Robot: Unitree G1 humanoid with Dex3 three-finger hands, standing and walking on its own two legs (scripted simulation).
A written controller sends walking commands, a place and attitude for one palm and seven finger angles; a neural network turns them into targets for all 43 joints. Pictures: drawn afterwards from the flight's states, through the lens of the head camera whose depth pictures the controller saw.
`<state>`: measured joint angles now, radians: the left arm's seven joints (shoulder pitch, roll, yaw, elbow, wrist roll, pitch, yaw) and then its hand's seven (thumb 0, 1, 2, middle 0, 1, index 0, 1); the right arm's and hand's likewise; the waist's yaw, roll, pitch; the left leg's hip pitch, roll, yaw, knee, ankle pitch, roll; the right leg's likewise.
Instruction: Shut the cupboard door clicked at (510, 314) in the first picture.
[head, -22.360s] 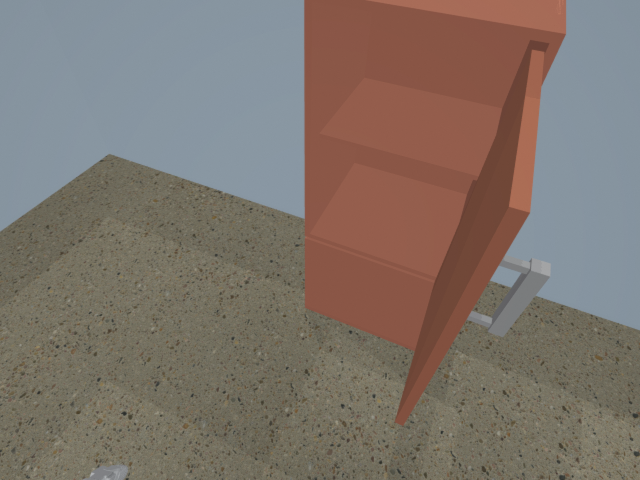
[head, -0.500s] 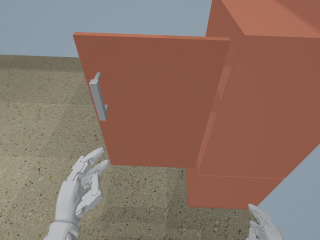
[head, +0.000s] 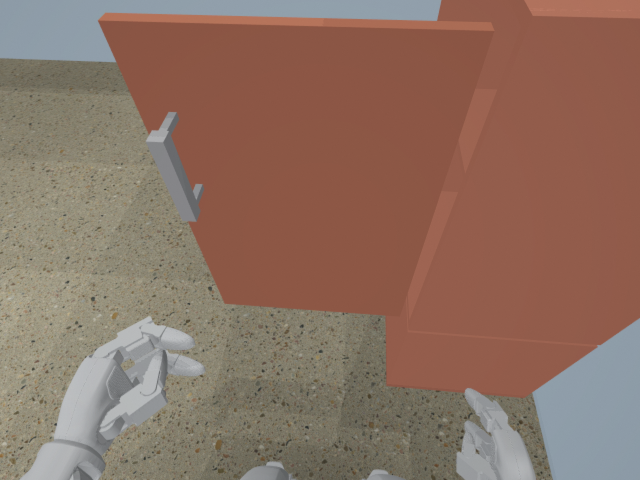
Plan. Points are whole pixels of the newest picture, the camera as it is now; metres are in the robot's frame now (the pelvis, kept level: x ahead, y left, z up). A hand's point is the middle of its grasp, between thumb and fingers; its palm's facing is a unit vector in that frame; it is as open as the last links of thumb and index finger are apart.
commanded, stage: raise the hand and make a fist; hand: left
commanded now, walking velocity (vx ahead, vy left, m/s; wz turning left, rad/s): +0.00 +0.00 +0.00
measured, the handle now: (181, 169) +0.46 +0.21 +0.13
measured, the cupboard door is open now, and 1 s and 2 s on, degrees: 90 90 90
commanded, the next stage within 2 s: bring the fist close to the handle in 1.10 s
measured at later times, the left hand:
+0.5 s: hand (80, 356) +0.21 +0.24 +0.12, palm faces +0.03 -1.00 -0.04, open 3.1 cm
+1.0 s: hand (91, 344) +0.23 +0.23 +0.12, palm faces -0.01 -1.00 -0.04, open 3.1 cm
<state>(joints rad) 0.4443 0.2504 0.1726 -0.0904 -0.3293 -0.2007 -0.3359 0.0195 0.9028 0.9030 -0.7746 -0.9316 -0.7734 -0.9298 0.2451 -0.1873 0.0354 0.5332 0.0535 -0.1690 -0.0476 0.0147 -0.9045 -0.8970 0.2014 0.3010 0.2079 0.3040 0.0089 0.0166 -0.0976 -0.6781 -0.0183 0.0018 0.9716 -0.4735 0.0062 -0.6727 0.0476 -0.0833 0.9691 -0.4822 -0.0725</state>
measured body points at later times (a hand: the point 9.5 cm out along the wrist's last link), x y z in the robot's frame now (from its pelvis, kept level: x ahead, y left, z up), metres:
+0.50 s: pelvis +0.00 +0.05 +0.02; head +0.00 +0.06 +0.47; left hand +0.21 +0.29 +0.13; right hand +0.19 -0.17 -0.03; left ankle +0.00 +0.12 -0.68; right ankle +0.00 -0.06 -0.68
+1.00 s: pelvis +0.00 +0.05 +0.04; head +0.00 +0.05 +0.49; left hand +0.22 +0.29 +0.13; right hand +0.17 -0.18 -0.03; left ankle +0.00 +0.12 -0.68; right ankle +0.00 -0.06 -0.68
